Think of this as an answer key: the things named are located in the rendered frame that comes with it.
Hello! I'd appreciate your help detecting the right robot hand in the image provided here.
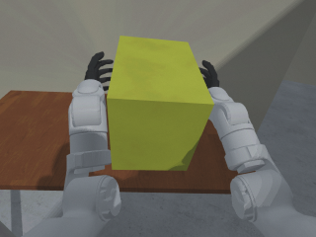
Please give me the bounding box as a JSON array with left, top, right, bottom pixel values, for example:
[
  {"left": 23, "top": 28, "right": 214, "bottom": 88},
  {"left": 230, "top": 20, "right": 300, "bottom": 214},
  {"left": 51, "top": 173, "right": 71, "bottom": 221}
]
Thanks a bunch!
[{"left": 199, "top": 60, "right": 219, "bottom": 89}]

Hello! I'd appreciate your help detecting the left robot forearm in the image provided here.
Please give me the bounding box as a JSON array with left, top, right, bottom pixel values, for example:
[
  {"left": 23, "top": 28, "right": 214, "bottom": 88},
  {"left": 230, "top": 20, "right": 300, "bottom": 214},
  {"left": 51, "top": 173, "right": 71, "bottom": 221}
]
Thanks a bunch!
[{"left": 62, "top": 79, "right": 112, "bottom": 212}]

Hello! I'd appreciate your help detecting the right robot upper arm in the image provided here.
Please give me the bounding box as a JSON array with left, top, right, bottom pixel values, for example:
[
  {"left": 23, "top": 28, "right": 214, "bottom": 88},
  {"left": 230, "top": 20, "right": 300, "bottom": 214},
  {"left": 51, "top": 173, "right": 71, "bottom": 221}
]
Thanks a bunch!
[{"left": 230, "top": 169, "right": 316, "bottom": 237}]

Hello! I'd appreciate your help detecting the left robot upper arm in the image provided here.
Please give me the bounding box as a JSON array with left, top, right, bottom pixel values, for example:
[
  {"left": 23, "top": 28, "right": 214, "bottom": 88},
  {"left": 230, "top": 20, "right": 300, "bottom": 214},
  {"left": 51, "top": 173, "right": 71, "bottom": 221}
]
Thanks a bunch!
[{"left": 21, "top": 175, "right": 121, "bottom": 237}]

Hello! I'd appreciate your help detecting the left robot hand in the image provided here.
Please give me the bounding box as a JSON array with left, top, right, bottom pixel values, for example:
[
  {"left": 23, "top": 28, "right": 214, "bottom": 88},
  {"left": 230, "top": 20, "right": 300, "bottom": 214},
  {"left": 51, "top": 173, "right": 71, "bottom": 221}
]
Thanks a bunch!
[{"left": 84, "top": 51, "right": 114, "bottom": 91}]

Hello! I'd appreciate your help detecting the table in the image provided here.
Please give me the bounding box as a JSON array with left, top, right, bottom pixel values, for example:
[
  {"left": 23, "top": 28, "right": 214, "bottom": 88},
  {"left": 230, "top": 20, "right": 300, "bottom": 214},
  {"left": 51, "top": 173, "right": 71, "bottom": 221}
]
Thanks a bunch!
[{"left": 0, "top": 90, "right": 256, "bottom": 237}]

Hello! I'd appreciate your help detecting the carton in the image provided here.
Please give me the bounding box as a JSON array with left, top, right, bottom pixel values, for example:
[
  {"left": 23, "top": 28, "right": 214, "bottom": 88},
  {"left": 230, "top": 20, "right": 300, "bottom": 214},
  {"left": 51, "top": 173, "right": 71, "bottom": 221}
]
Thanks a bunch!
[{"left": 107, "top": 36, "right": 214, "bottom": 171}]

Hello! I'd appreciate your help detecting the right robot forearm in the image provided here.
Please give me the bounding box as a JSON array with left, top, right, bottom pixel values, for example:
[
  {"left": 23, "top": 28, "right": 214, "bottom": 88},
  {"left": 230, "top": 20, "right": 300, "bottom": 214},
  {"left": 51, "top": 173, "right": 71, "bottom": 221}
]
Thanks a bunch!
[{"left": 208, "top": 87, "right": 294, "bottom": 205}]

